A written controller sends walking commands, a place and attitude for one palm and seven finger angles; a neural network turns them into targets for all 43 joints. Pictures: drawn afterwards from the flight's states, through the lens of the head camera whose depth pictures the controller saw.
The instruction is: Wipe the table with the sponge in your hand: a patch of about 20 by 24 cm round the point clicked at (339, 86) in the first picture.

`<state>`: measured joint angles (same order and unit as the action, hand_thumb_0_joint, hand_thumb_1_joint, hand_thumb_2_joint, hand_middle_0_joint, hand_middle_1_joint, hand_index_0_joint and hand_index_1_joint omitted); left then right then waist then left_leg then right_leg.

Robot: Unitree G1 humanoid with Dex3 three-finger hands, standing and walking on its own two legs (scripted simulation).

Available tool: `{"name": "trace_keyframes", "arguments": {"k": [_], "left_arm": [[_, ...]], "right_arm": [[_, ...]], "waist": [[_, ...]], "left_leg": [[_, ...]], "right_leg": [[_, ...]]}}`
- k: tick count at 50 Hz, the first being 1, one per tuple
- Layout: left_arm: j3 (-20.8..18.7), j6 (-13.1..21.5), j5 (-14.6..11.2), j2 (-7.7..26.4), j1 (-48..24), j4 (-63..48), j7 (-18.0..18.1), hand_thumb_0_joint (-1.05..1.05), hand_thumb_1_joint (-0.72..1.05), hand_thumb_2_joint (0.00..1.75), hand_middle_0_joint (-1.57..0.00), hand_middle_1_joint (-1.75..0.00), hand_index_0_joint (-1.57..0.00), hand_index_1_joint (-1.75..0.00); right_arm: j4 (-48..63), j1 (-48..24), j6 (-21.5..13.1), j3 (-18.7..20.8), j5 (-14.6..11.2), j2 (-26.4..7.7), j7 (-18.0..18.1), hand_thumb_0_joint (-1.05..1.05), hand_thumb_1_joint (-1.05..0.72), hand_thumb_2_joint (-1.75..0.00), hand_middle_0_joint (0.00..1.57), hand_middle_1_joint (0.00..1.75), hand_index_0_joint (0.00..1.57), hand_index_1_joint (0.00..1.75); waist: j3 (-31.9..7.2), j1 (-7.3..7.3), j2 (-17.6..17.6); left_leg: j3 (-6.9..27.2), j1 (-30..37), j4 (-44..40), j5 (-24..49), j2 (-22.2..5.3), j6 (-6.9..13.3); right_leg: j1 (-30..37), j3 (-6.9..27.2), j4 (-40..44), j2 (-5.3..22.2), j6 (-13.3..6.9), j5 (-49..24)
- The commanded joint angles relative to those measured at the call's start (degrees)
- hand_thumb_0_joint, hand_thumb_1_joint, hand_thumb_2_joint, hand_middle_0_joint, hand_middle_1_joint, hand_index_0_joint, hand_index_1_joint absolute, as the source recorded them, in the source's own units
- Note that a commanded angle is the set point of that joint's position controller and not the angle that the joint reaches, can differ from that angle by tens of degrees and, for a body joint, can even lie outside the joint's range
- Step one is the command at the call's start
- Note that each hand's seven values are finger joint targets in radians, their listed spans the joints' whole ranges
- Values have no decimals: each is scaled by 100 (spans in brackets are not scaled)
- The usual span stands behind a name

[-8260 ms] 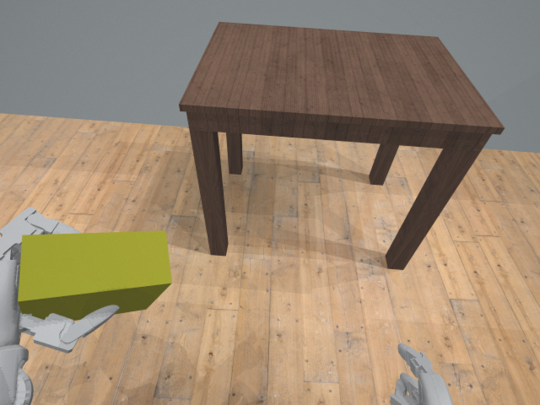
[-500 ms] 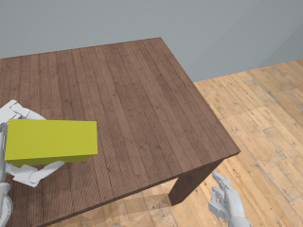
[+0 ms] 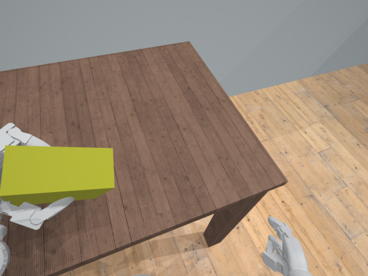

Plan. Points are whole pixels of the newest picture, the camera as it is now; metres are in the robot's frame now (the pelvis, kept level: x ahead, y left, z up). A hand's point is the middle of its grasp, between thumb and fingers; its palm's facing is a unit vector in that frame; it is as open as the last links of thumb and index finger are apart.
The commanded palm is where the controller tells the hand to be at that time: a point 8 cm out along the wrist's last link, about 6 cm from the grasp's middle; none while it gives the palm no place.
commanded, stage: shuffle to correct the standing spot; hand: left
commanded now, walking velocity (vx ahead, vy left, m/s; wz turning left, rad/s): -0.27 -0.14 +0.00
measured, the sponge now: (75, 177) +0.24 +0.21 +0.13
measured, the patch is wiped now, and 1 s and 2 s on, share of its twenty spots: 0.00 0.00 0.00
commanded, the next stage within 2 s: come to a stop and stand still in 0.54 s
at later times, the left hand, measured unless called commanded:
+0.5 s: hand (45, 209) +0.18 +0.21 +0.16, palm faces +0.28 -0.80 -0.52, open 10.4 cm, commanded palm +0.11 +0.25 +0.17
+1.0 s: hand (33, 194) +0.19 +0.22 +0.18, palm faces +0.42 -0.81 -0.41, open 10.4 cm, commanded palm +0.11 +0.23 +0.17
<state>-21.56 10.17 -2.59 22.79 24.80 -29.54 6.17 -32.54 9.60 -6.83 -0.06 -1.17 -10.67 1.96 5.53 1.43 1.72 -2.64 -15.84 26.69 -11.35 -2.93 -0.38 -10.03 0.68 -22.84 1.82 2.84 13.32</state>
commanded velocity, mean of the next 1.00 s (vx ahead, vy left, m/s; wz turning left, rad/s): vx -0.17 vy -0.09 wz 0.00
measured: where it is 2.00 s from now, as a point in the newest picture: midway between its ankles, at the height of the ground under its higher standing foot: outside the picture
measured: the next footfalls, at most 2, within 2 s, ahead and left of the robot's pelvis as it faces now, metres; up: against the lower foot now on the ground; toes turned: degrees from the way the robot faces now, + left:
left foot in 0.74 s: -0.01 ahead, +0.06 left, +0.00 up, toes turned +0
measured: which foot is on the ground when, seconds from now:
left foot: down 0.00-0.60, up 0.62-0.72, down 0.74-1.00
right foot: down 0.00-1.00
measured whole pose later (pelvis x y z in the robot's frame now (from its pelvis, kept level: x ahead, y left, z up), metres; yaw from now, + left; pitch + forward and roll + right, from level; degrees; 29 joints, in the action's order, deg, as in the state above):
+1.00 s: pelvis -0.07 -0.04 -0.01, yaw -3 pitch +0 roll +0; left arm -27.0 13.6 -2.8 25.3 13.8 -21.7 4.4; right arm -33.7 11.5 -12.6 -0.6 -0.3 -10.5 -0.7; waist 5.1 2.6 1.9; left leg -3.4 -15.7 30.8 -14.9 -0.5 1.0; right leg -17.5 -0.6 -30.4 -0.1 -0.5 12.8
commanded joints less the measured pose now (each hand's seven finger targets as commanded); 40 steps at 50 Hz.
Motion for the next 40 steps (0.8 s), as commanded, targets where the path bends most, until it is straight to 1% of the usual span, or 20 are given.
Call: {"name": "trace_keyframes", "arguments": {"k": [1,9,16,17,18,21,23,25,27,28,29,30,31,32,33,35,36,38,39,40], "left_arm": [[-722,484,-97,914,-151,-1496,85,0,10,130,-120,-160,-120,-160],[-919,684,-147,1022,-25,-1852,-66,0,10,130,-120,-160,-120,-160],[-1194,1021,-155,1262,12,-1711,-79,0,10,130,-120,-160,-120,-160],[-1350,1018,-133,1361,185,-1591,-1,0,10,130,-120,-160,-120,-160],[-1093,1032,-164,1099,226,-1525,-37,0,10,130,-120,-160,-120,-160],[-1271,1207,-156,1200,68,-1561,-145,0,10,130,-120,-160,-120,-160],[-1104,1089,-148,956,182,-1478,-164,0,10,130,-120,-160,-120,-160],[-1200,1035,-136,1094,159,-1769,-168,0,10,130,-120,-160,-120,-160],[-1314,873,-135,1263,383,-1849,-149,0,10,130,-120,-160,-120,-160],[-1049,808,-160,1069,253,-1822,-216,0,10,130,-120,-160,-120,-160],[-1195,766,-138,1301,152,-1928,-202,0,10,130,-120,-160,-120,-160],[-1092,683,-203,1235,215,-1855,-168,0,10,130,-120,-160,-120,-160],[-1042,556,-230,1202,256,-1940,-92,0,10,130,-120,-160,-120,-160],[-1102,489,-182,1222,310,-1918,15,0,10,130,-120,-160,-120,-160],[-922,467,-231,1037,239,-1858,48,0,10,130,-120,-160,-120,-160],[-1118,455,-198,1195,164,-1660,170,0,10,130,-120,-160,-120,-160],[-1097,507,-176,1164,43,-1655,220,0,10,130,-120,-160,-120,-160],[-954,544,-129,966,86,-1459,264,0,10,130,-120,-160,-120,-160],[-966,545,-93,1067,-2,-1471,208,0,10,130,-120,-160,-120,-160],[-906,537,-23,1047,-182,-1617,196,0,10,130,-120,-160,-120,-160]], "right_arm": [[969,-341,-284,337,3,-755,-3,0,-90,-90,20,30,20,30],[1062,-275,-368,410,75,-754,-30,0,-90,-90,20,30,20,30],[798,-86,-564,456,171,-622,81,0,-90,-90,20,30,20,30],[695,-242,-564,416,150,-604,107,0,-90,-90,20,30,20,30],[676,-162,-505,372,218,-600,110,0,-90,-90,20,30,20,30],[779,-287,-667,443,183,-790,147,0,-90,-90,20,30,20,30],[777,-285,-600,425,256,-747,75,0,-90,-90,20,30,20,30],[848,-33,-604,563,209,-857,-12,0,-90,-90,20,30,20,30],[934,-74,-584,517,111,-830,-102,0,-90,-90,20,30,20,30],[943,-52,-522,468,107,-832,-123,0,-90,-90,20,30,20,30],[1043,-101,-527,542,68,-811,-94,0,-90,-90,20,30,20,30],[942,16,-513,545,45,-809,-61,0,-90,-90,20,30,20,30],[836,-12,-525,513,73,-756,-47,0,-90,-90,20,30,20,30],[660,-58,-507,411,131,-727,-59,0,-90,-90,20,30,20,30],[602,-61,-454,258,165,-521,-56,0,-90,-90,20,30,20,30],[574,-113,-543,271,128,-590,57,0,-90,-90,20,30,20,30],[587,-109,-588,309,106,-653,106,0,-90,-90,20,30,20,30],[638,-183,-572,364,46,-858,116,0,-90,-90,20,30,20,30],[646,-182,-559,342,67,-757,91,0,-90,-90,20,30,20,30],[654,-212,-545,309,116,-718,61,0,-90,-90,20,30,20,30]], "waist": [[-1417,53,-793],[-1351,6,-705],[-1330,-121,420],[-1260,-142,114],[-1262,-150,-1],[-1173,-119,-1236],[-1237,-53,-1749],[-1311,-26,-1542],[-1335,-10,-1255],[-1307,-8,-759],[-1025,32,33],[-959,26,859],[-980,7,938],[-974,-80,429],[-991,-159,360],[-1082,-148,259],[-1142,-102,-61],[-1210,26,-651],[-1239,-64,-1470],[-988,-45,-1685]], "left_leg": [[226,695,-222,1858,-582,140],[186,106,159,1198,-726,165],[-85,404,1030,-463,214,-46],[7,646,842,-305,125,-21],[246,401,299,-58,-60,53],[1455,-620,-898,-308,-1327,597],[1685,-892,-1126,-800,-1574,813],[1233,-540,-340,-299,-1367,687],[846,-391,92,-741,-996,417],[577,-775,420,-1534,-689,260],[148,-1044,1237,-2071,-164,46],[-141,-565,2679,-1829,385,-163],[72,-384,3447,-1489,408,-163],[204,-220,3267,-1369,313,-129],[183,-351,2223,-1496,205,-66],[-44,207,142,-717,254,12],[146,609,-403,-220,4,109],[1223,953,-567,1503,-992,445],[1539,595,-767,1239,-1199,498],[1545,306,-822,1051,-1215,533]], "right_leg": [[166,-181,-234,1,-179,-1427],[-217,-114,-516,17,-281,-1379],[-1256,740,349,836,-862,-1057],[-1554,732,323,749,-849,-799],[-1245,314,106,448,-651,-522],[-521,-167,-1374,-300,-272,305],[-301,-55,-1912,-333,-278,1257],[-130,-43,-1121,-223,-340,955],[44,-142,-267,-188,-341,362],[125,-35,-165,-102,-414,417],[-378,572,246,308,-692,1055],[-1517,1619,918,1001,-1169,2099],[-1834,2136,1120,1562,-1574,2118],[-1782,1932,888,1500,-1669,1312],[-1238,1292,489,1269,-1450,759],[-707,754,-136,758,-917,108],[-618,565,-446,513,-687,-154],[-611,120,-876,-19,-370,-143],[-525,16,-1098,26,-286,661],[-392,-17,-1094,23,-289,852]]}}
